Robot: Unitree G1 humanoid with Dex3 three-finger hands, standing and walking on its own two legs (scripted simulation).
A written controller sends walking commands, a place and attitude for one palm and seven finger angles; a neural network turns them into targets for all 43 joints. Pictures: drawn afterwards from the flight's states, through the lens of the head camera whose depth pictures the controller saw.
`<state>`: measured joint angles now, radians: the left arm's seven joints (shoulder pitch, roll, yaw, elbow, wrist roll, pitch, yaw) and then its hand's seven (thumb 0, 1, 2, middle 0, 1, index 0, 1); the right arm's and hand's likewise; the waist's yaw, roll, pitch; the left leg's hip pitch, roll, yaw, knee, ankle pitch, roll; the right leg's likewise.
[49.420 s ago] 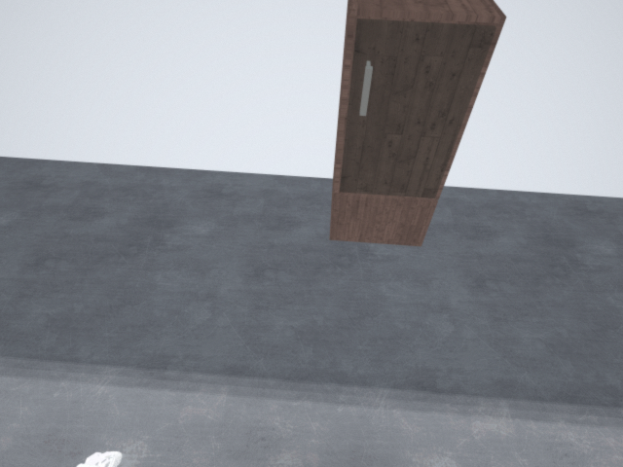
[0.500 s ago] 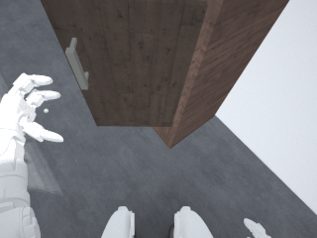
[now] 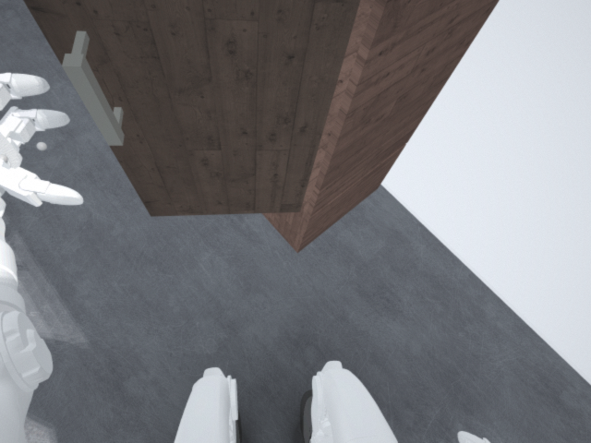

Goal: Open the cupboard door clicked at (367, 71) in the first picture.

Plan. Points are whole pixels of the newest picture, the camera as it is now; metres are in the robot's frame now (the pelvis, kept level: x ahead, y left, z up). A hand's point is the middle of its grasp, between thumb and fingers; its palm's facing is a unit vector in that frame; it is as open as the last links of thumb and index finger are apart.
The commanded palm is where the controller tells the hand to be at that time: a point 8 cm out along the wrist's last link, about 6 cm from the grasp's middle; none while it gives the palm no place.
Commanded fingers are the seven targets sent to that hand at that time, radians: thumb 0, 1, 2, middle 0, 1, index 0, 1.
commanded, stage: move the hooked fingers beside the handle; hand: left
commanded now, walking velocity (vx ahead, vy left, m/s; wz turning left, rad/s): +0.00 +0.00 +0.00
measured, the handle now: (100, 93) +0.55 +0.24 +0.06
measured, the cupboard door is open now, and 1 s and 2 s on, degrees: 54 54 54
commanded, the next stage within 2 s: slide the fingers in behind the handle in 1.02 s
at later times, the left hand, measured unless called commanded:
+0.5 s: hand (46, 128) +0.49 +0.29 +0.06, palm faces +0.04 -1.00 -0.03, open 14.0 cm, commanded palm +0.47 +0.32 +0.05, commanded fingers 0.00 -0.50 0.30 -0.30 -1.20 -0.30 -1.20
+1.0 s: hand (50, 130) +0.49 +0.29 +0.05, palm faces +0.04 -1.00 -0.04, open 14.0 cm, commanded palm +0.48 +0.32 +0.05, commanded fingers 0.00 -0.50 0.30 -0.30 -1.20 -0.30 -1.20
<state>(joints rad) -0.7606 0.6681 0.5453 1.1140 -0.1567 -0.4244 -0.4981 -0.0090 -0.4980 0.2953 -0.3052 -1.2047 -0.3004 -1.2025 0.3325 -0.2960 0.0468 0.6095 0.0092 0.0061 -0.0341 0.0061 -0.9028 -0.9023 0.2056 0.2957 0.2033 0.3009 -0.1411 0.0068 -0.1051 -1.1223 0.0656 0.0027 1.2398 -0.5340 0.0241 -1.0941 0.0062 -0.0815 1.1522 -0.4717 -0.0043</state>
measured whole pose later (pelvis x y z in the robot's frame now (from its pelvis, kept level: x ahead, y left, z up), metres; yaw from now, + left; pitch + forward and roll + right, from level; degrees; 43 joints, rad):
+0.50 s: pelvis +0.00 +0.01 +0.00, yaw -1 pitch +26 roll -5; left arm -0.82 0.72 0.57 1.12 -0.13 -0.39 -0.48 -0.01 -0.50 0.30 -0.30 -1.20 -0.30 -1.20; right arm 0.37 -0.28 0.06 0.60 0.00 0.06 -0.01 0.00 -0.90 -0.90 0.21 0.30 0.20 0.30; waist -0.17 0.02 -0.10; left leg -1.17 0.07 0.01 1.25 -0.54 0.04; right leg -1.13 0.01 -0.08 1.14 -0.46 0.01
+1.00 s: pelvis +0.00 +0.01 +0.00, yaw +0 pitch +25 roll -5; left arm -0.84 0.69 0.52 1.15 -0.11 -0.41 -0.45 -0.01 -0.50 0.30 -0.31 -1.20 -0.30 -1.20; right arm 0.33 -0.29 0.06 0.59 0.00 0.06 -0.02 0.00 -0.90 -0.90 0.21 0.30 0.20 0.30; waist -0.17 0.01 -0.10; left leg -1.16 0.06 0.00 1.25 -0.54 0.04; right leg -1.11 0.01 -0.09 1.14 -0.47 0.01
